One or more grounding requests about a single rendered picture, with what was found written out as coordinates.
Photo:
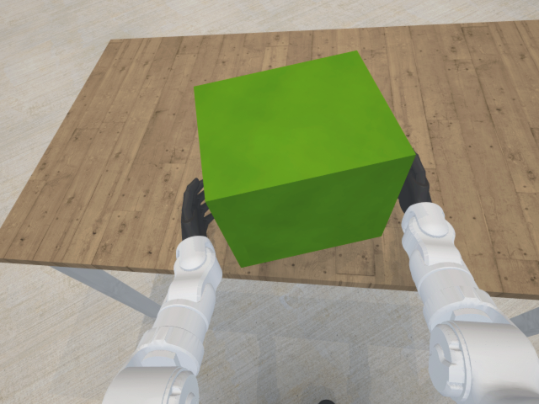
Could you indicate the right robot upper arm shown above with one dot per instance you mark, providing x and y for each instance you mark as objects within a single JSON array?
[{"x": 483, "y": 363}]

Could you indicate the robot right forearm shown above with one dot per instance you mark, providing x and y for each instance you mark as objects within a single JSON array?
[{"x": 444, "y": 283}]

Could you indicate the left robot upper arm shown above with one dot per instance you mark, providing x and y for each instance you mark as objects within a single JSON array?
[{"x": 154, "y": 385}]

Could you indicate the robot left forearm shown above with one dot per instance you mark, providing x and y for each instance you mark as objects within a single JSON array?
[{"x": 177, "y": 335}]

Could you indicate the table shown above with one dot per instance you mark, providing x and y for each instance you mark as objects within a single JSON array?
[{"x": 108, "y": 191}]

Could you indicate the robot right hand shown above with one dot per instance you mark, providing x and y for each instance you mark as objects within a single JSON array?
[{"x": 416, "y": 188}]

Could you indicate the carton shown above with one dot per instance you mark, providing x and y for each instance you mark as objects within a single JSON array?
[{"x": 300, "y": 158}]

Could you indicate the robot left hand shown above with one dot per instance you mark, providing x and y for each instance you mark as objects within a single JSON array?
[{"x": 193, "y": 222}]

